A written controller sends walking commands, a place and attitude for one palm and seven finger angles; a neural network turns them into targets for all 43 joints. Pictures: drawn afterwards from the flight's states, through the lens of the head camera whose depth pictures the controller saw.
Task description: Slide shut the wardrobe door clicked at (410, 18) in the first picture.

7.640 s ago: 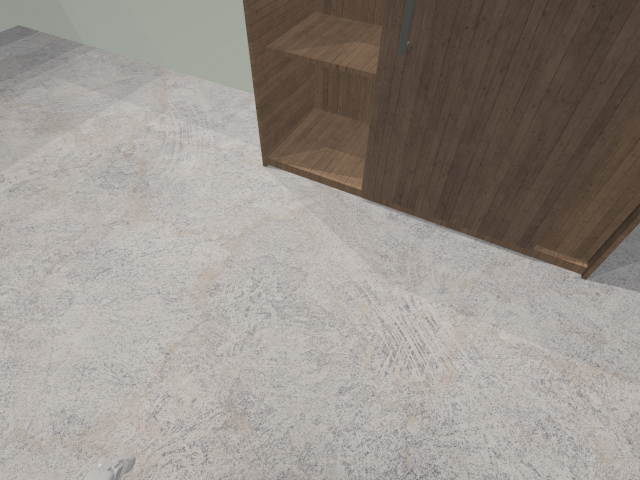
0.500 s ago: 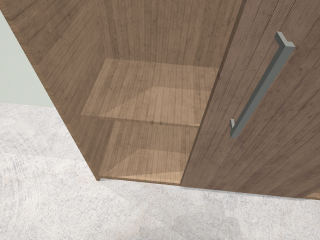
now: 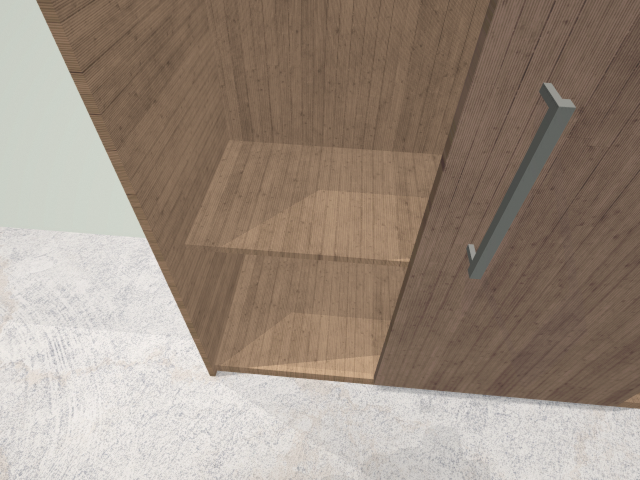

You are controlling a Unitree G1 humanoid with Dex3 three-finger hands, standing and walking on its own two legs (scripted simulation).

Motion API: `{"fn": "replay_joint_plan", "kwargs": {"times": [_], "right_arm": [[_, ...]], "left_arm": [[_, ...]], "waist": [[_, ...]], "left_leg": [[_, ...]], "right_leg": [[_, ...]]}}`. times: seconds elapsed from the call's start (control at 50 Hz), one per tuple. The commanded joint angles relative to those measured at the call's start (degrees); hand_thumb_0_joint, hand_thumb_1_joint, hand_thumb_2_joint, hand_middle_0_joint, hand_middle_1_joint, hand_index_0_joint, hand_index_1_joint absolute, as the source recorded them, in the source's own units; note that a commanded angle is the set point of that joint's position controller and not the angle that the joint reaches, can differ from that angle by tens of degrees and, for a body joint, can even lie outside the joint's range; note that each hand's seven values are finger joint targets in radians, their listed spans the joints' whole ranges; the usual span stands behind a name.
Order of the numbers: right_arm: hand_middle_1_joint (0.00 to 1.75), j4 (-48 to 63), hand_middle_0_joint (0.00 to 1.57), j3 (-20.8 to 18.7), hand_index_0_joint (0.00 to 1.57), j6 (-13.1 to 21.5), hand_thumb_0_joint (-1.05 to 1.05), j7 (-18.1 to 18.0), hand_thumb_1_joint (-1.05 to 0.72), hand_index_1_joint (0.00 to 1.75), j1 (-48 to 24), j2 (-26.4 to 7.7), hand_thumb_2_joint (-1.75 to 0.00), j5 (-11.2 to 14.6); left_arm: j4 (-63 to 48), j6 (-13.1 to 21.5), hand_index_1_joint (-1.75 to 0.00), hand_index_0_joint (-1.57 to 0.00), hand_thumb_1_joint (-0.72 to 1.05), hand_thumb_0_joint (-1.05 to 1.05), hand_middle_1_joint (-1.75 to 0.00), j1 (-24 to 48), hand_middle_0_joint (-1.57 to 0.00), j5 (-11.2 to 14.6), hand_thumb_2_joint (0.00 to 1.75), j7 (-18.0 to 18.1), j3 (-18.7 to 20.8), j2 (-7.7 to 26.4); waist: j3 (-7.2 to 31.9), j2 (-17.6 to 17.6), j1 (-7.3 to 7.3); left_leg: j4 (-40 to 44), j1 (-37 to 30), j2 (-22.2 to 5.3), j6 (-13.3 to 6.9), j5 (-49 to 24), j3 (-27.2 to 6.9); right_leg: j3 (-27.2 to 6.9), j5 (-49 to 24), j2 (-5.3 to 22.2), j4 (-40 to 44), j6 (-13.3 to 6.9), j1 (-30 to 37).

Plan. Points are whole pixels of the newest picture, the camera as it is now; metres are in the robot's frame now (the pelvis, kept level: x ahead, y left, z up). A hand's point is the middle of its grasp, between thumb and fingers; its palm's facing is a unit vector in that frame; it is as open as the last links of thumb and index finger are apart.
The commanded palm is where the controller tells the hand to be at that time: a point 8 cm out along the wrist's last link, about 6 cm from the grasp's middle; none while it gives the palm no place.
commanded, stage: come to a stop and stand still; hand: right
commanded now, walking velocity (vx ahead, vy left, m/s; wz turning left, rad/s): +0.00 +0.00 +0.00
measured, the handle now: (505, 196) +0.50 -0.24 +0.10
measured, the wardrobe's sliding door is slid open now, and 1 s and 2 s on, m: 0.51 0.51 0.51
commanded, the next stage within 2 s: look again from close up in 0.80 s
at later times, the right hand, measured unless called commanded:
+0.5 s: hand out of the picture +0.01 -0.20 -0.18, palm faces +0.03 +0.98 -0.19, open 7.4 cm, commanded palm none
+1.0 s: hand out of the picture +0.00 -0.20 -0.18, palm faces +0.02 +0.99 -0.16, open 7.4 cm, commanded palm none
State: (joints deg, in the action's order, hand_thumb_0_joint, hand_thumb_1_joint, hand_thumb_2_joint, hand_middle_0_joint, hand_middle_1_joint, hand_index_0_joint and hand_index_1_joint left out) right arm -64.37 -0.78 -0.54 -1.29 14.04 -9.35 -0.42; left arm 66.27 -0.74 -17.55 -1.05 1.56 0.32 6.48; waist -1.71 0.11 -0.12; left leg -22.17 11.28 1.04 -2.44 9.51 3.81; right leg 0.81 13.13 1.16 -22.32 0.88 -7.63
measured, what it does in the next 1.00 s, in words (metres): stands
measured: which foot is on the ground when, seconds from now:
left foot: down 0.00-1.00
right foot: down 0.00-1.00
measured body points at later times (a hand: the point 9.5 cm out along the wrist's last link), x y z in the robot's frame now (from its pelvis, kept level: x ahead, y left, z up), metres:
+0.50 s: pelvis +0.00 -0.03 -0.01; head +0.00 -0.02 +0.44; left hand +0.00 +0.18 -0.17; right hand +0.00 -0.25 -0.16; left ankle +0.03 +0.09 -0.74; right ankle -0.01 -0.13 -0.74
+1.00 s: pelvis +0.01 -0.04 +0.00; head +0.02 -0.03 +0.44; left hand +0.01 +0.17 -0.17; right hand +0.00 -0.25 -0.17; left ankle +0.03 +0.09 -0.74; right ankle -0.01 -0.13 -0.74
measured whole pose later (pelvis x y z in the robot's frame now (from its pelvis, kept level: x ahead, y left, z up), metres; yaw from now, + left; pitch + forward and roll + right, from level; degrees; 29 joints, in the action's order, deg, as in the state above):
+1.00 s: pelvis +0.01 -0.04 +0.00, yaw +1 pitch -2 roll +0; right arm -64.3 0.4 0.7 -1.6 17.2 -7.1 -1.0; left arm 64.9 1.9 -16.5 -0.8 1.7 -1.0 7.7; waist -2.4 0.1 0.2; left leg -27.3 12.7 -2.0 0.6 12.9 1.8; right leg 2.5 16.3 -1.9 -25.8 -2.3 -8.0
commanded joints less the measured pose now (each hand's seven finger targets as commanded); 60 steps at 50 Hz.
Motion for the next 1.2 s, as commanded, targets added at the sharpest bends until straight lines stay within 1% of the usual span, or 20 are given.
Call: {"fn": "replay_joint_plan", "kwargs": {"times": [0.0, 0.08, 0.1, 0.12, 0.14, 0.16, 0.18, 0.22, 0.26, 0.28, 0.34, 0.42, 0.48, 0.5, 0.7, 0.74, 0.82, 0.84, 0.96, 1.18], "right_arm": [[0.30, 1.0, 0.20, -0.9, 0.20, 0.9, 0.00, -0.5, -0.90, 0.30, 3.6, -4.4, -0.90, 0.1], [0.30, 0.4, 0.20, -0.7, 0.20, 1.2, 0.00, -0.6, -0.90, 0.30, 5.4, -3.5, -0.90, 0.1], [0.30, -0.7, 0.20, 0.1, 0.20, 3.1, 0.00, -2.9, -0.90, 0.30, 10.3, -4.9, -0.90, -0.9], [0.30, 1.5, 0.20, -0.5, 0.20, 3.4, 0.00, -2.4, -0.90, 0.30, 8.8, -7.9, -0.90, -0.6], [0.30, 2.4, 0.20, -0.9, 0.20, 3.7, 0.00, -1.8, -0.90, 0.30, 6.5, -9.0, -0.90, -0.5], [0.30, 2.7, 0.20, -0.7, 0.20, 3.6, 0.00, -1.6, -0.90, 0.30, 5.5, -6.9, -0.90, -0.6], [0.30, 2.9, 0.20, -0.6, 0.20, 3.6, 0.00, -1.5, -0.90, 0.30, 5.1, -5.5, -0.90, -0.6], [0.30, 2.5, 0.20, -0.1, 0.20, 3.3, 0.00, -1.1, -0.90, 0.30, 5.9, -3.7, -0.90, -0.3], [0.30, 2.0, 0.20, 0.1, 0.20, 3.0, 0.00, -0.8, -0.90, 0.30, 6.8, -3.0, -0.90, -0.2], [0.30, 1.9, 0.20, 0.2, 0.20, 2.9, 0.00, -0.8, -0.90, 0.30, 7.3, -2.8, -0.90, -0.2], [0.30, 1.8, 0.20, 0.3, 0.20, 2.9, 0.00, -0.7, -0.90, 0.30, 7.4, -2.6, -0.90, -0.2], [0.30, 2.0, 0.20, 0.2, 0.20, 2.4, 0.00, -0.8, -0.90, 0.30, 7.1, -2.6, -0.90, -0.2], [0.30, 2.2, 0.20, 0.2, 0.20, 2.3, 0.00, -0.8, -0.90, 0.30, 6.8, -3.0, -0.90, -0.2], [0.30, 2.2, 0.20, 0.2, 0.20, 2.3, 0.00, -0.8, -0.90, 0.30, 6.8, -3.0, -0.90, -0.2], [0.30, 2.2, 0.20, 0.0, 0.20, 2.1, 0.00, -0.8, -0.90, 0.30, 6.1, -3.5, -0.90, -0.3], [0.30, 2.1, 0.20, 0.1, 0.20, 2.2, 0.00, -0.8, -0.90, 0.30, 5.9, -3.5, -0.90, -0.3], [0.30, 1.8, 0.20, 0.1, 0.20, 2.1, 0.00, -0.8, -0.90, 0.30, 6.2, -3.2, -0.90, -0.3], [0.30, 1.8, 0.20, 0.0, 0.20, 2.1, 0.00, -0.8, -0.90, 0.30, 6.3, -3.4, -0.90, -0.4], [0.30, 1.6, 0.20, 0.0, 0.20, 2.1, 0.00, -0.9, -0.90, 0.30, 7.1, -2.8, -0.90, -0.4], [0.30, 1.2, 0.20, 0.0, 0.20, 2.2, 0.00, -0.9, -0.90, 0.30, 7.7, -2.1, -0.90, -0.4]], "left_arm": [[-1.4, 0.5, -0.30, -0.20, 0.90, 0.00, -0.30, -4.7, -0.20, 0.1, 0.90, 0.5, 0.7, 5.1], [-1.3, 0.9, -0.30, -0.20, 0.90, 0.00, -0.30, -5.6, -0.20, 0.2, 0.90, 0.6, 0.4, 4.6], [-4.9, 2.2, -0.30, -0.20, 0.90, 0.00, -0.30, 2.3, -0.20, 0.4, 0.90, -0.4, 0.5, 7.8], [-7.0, 1.5, -0.30, -0.20, 0.90, 0.00, -0.30, -2.2, -0.20, 0.5, 0.90, -0.4, 0.5, 4.2], [-6.8, 0.9, -0.30, -0.20, 0.90, 0.00, -0.30, -3.1, -0.20, -0.1, 0.90, -0.7, 0.2, 4.7], [-6.9, 1.4, -0.30, -0.20, 0.90, 0.00, -0.30, -5.1, -0.20, -0.1, 0.90, -0.7, 0.1, 4.4], [-6.7, 1.9, -0.30, -0.20, 0.90, 0.00, -0.30, -6.8, -0.20, -0.2, 0.90, -0.7, -0.1, 4.2], [-6.5, 2.5, -0.30, -0.20, 0.90, 0.00, -0.30, -6.5, -0.20, 0.0, 0.90, -0.4, -0.4, 4.7], [-6.9, 3.0, -0.30, -0.20, 0.90, 0.00, -0.30, -5.3, -0.20, 0.0, 0.90, -0.2, -0.6, 5.5], [-7.0, 3.2, -0.30, -0.20, 0.90, 0.00, -0.30, -4.9, -0.20, 0.1, 0.90, 0.0, -0.6, 5.9], [-6.8, 3.5, -0.30, -0.20, 0.90, 0.00, -0.30, -4.3, -0.20, 0.2, 0.90, 0.1, -0.6, 6.3], [-5.9, 3.5, -0.30, -0.20, 0.90, 0.00, -0.30, -3.9, -0.20, 0.2, 0.90, 0.2, -0.6, 7.0], [-5.3, 3.5, -0.30, -0.20, 0.90, 0.00, -0.30, -3.6, -0.20, 0.2, 0.90, 0.2, -0.7, 7.0], [-5.1, 3.6, -0.30, -0.20, 0.90, 0.00, -0.30, -3.5, -0.20, 0.2, 0.90, 0.3, -0.7, 7.1], [-3.9, 3.5, -0.30, -0.20, 0.90, 0.00, -0.30, -3.0, -0.20, 0.3, 0.90, 0.3, -0.6, 7.0], [-3.4, 3.4, -0.30, -0.20, 0.90, 0.00, -0.30, -3.1, -0.20, 0.4, 0.90, 0.4, -0.6, 6.7], [-3.1, 3.4, -0.30, -0.20, 0.90, 0.00, -0.30, -3.0, -0.20, 0.4, 0.90, 0.5, -0.6, 6.7], [-3.0, 3.3, -0.30, -0.20, 0.90, 0.00, -0.30, -3.1, -0.20, 0.5, 0.90, 0.5, -0.7, 6.5], [-2.6, 3.2, -0.30, -0.20, 0.90, 0.00, -0.30, -3.0, -0.20, 0.5, 0.90, 0.5, -0.6, 6.2], [-1.9, 3.1, -0.30, -0.20, 0.90, 0.00, -0.30, -3.8, -0.20, 0.6, 0.90, 0.6, -0.6, 5.1]], "waist": [[-3.6, -2.1, -0.04], [-3.2, -1.6, -0.17], [-5.5, 1.4, 3.03], [0.7, 0.4, -0.86], [1.6, -0.7, -1.26], [1.9, -1.6, -2.45], [1.6, -1.7, -2.74], [-1.5, 1.6, -1.88], [-2.7, 2.9, -0.53], [-2.6, 2.1, -0.25], [-2.5, -0.7, 0.22], [-3.9, 0.3, 0.42], [-3.4, -0.3, 0.57], [-2.9, 0.8, 0.62], [-2.3, 0.1, 0.51], [-2.0, -1.2, 0.51], [-2.1, 1.0, 0.46], [-2.3, -1.0, 0.45], [-2.4, 0.1, 0.47], [-3.0, -0.6, 0.30]], "left_leg": [[8.1, 1.9, -7.0, 1.0, 12.0, -9.4], [7.5, 1.9, -6.9, 0.8, 9.5, -9.3], [3.7, 1.3, -9.9, 2.4, -10.0, -10.2], [6.0, 1.8, -13.1, -0.8, 2.8, -15.1], [7.8, 4.0, -13.3, -2.0, 13.0, -14.4], [6.9, 7.6, -12.3, -2.6, 18.2, -13.0], [5.1, 8.7, -10.7, -2.4, 15.8, -11.0], [1.5, 7.8, -7.7, -1.2, 12.2, -8.6], [-1.0, 4.0, -6.3, -0.5, 7.8, -6.9], [-1.8, 2.5, -6.1, -0.3, 5.8, -6.7], [-2.3, 0.3, -6.3, 0.1, 2.5, -6.2], [-2.6, 0.9, -6.4, 0.4, 2.1, -5.8], [-2.9, -0.3, -6.6, 0.5, 0.4, -5.6], [-2.9, -0.4, -6.6, 0.5, 0.0, -5.7], [-2.4, -0.8, -7.1, 0.6, -2.2, -5.8], [-2.2, -1.4, -6.9, 0.6, -2.5, -5.7], [-2.5, -0.9, -7.0, 0.6, -3.1, -6.0], [-2.1, -1.5, -6.8, 0.6, -3.3, -5.8], [-1.7, -0.8, -7.1, 0.4, -2.1, -6.4], [-1.4, -0.7, -7.1, 0.2, -3.6, -6.7]], "right_leg": [[-3.2, 4.0, 2.9, 4.8, -1.9, -4.7], [-3.2, 2.1, 3.2, 4.6, -2.0, -4.1], [0.9, 1.7, 4.0, -6.7, -0.1, -8.9], [-1.3, 7.3, 1.3, -8.5, -0.5, -6.6], [-0.5, 7.0, 1.0, -10.5, -1.1, -5.4], [-0.9, 5.3, 1.3, -9.4, -1.5, -3.6], [-1.7, 2.0, 1.4, -7.4, -1.9, -3.0], [-3.8, -0.3, 2.9, -3.0, -2.4, -5.7], [-5.6, 0.0, 4.1, 0.0, -3.0, -10.0], [-6.1, 0.0, 4.3, 0.9, -3.2, -10.6], [-6.2, -0.9, 4.2, 1.9, -3.5, -10.7], [-6.1, 0.1, 4.3, 3.5, -3.5, -10.2], [-6.0, -1.6, 4.1, 3.7, -3.6, -9.8], [-5.8, -2.2, 4.1, 3.7, -3.6, -9.1], [-4.9, -4.9, 4.0, 3.3, -3.5, -6.6], [-5.0, -5.0, 4.2, 3.2, -3.6, -6.5], [-4.7, -6.0, 4.1, 3.3, -3.5, -5.6], [-4.6, -5.5, 4.3, 3.0, -3.6, -5.9], [-4.3, -3.7, 3.9, 3.0, -3.6, -5.7], [-4.1, -4.6, 3.8, 2.3, -3.3, -5.4]]}}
